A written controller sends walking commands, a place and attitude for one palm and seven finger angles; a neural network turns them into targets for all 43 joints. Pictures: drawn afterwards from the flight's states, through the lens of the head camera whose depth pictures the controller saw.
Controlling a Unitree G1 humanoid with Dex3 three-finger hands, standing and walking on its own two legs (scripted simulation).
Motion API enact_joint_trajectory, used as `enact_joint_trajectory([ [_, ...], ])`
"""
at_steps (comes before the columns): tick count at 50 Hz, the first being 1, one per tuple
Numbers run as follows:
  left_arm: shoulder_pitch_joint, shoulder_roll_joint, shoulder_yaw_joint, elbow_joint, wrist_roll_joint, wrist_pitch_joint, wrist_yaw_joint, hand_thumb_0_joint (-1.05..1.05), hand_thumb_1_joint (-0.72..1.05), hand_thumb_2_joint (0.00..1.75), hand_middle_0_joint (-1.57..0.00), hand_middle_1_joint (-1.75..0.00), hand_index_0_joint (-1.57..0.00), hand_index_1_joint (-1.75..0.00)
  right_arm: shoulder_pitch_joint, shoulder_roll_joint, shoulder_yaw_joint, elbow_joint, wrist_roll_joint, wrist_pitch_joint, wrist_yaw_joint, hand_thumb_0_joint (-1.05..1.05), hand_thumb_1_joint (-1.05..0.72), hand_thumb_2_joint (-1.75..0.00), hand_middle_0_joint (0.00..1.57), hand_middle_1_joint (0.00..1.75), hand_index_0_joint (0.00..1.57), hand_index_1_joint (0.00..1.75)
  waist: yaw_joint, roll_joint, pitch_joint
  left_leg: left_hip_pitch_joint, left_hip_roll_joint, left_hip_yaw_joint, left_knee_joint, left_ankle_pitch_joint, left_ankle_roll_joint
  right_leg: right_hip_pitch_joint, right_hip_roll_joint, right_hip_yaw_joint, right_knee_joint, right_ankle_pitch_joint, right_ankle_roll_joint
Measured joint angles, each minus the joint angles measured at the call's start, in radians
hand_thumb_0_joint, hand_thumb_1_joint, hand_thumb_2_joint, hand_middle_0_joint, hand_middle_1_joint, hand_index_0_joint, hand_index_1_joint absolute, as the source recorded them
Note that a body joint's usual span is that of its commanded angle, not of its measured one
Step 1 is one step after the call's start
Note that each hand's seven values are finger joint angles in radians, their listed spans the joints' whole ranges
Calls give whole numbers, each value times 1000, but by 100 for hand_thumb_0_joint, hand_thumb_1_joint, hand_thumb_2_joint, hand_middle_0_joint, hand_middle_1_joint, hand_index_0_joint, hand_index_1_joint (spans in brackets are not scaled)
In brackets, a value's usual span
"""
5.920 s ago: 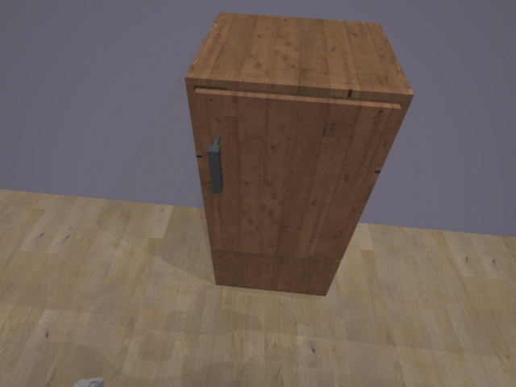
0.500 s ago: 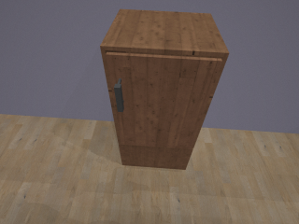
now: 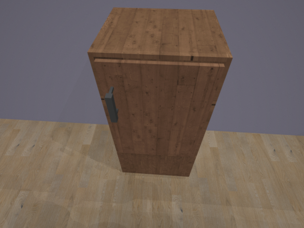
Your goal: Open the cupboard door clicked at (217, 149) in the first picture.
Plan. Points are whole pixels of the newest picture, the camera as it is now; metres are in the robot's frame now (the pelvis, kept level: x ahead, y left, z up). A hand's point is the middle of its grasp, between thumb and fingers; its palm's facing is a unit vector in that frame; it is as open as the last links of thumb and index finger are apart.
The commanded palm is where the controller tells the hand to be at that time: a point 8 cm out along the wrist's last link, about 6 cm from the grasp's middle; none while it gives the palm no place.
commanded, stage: come to a stop and stand still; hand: left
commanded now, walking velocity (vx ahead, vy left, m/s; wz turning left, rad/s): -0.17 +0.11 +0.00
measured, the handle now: (113, 104) +0.54 +0.18 -0.03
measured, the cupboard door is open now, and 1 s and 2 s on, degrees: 0 0 0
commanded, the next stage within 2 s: look again from close up in 0.70 s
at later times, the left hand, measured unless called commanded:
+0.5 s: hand out of the picture -0.01 +0.22 -0.17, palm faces +0.04 -0.98 -0.22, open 7.3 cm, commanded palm none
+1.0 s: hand out of the picture -0.05 +0.20 -0.18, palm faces +0.04 -0.98 -0.18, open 7.3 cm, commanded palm none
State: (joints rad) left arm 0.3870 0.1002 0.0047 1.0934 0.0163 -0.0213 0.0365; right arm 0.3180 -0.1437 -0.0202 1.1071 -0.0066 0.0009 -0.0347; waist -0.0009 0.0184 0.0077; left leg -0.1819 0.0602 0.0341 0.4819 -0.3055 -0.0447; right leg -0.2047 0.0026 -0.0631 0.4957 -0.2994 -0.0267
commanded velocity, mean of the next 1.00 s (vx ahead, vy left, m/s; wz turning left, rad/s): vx -0.02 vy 0.01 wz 0.00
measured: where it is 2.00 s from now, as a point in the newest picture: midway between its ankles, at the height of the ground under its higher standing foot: outside the picture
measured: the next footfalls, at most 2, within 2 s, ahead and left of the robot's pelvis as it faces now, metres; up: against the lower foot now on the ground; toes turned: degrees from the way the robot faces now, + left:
none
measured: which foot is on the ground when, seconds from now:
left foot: down 0.00-1.00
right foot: down 0.00-1.00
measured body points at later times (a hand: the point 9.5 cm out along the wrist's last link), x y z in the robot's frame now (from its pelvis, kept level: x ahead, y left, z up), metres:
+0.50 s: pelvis -0.04 +0.04 +0.00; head -0.03 +0.04 +0.45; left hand -0.01 +0.27 -0.15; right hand +0.02 -0.19 -0.15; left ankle -0.02 +0.13 -0.74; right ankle -0.02 -0.10 -0.74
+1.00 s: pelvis -0.04 +0.04 +0.00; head -0.04 +0.04 +0.45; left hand -0.05 +0.26 -0.16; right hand -0.03 -0.18 -0.16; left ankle -0.02 +0.13 -0.74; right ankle -0.02 -0.10 -0.74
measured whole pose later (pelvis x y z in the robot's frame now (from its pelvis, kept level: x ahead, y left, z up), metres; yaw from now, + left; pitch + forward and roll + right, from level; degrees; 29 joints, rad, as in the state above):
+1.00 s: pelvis -0.04 +0.04 +0.00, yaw +2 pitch -1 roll +0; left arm 0.33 0.14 -0.01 1.08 0.02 0.00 0.03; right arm 0.34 -0.14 0.00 1.05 -0.02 0.00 -0.02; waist -0.01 0.01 0.00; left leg -0.27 0.00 0.08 0.54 -0.26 0.04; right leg -0.24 -0.06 -0.07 0.53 -0.27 0.03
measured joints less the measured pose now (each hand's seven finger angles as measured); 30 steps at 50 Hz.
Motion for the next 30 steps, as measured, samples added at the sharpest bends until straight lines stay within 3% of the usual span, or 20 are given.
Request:
enact_joint_trajectory([
  [9, -71, 8, 12, -42, 11, 19, 21, 2, 93, 90, -21, -30, -21, -30, -95, -30, -25, -57, 3, 29, -4, 1, -92, -90, 20, 30, 20, 30, 17, -7, 53, -61, -10, 26, 104, -32, 17, -6, -19, -12, 25, -6, 5],
  [12, -87, 27, 20, -55, 9, 35, 20, 2, 92, 90, -21, -30, -21, -30, -118, -34, -29, -69, 1, 25, -1, 1, -92, -90, 20, 30, 19, 30, 20, -20, 63, -48, -21, 40, 57, 38, 34, -13, -32, -9, 57, -15, 20],
  [19, -118, 70, 20, -66, 12, 49, 9, 1, 92, 90, -20, -30, -20, -30, -130, -12, -13, -79, -4, 19, 12, 0, -91, -90, 20, 30, 20, 30, 22, -36, 37, -35, -37, 62, 24, 43, 65, -1, -46, 11, 8, 31, 46],
  [30, -93, 72, 6, -47, 15, 35, -4, 0, 91, 90, -20, -30, -20, -30, -69, -26, -6, -49, -8, 15, 28, 0, -93, -90, 20, 30, 20, 30, 5, -25, 1, -30, -57, 68, -58, 104, 79, 1, -60, 15, -68, 91, 58],
])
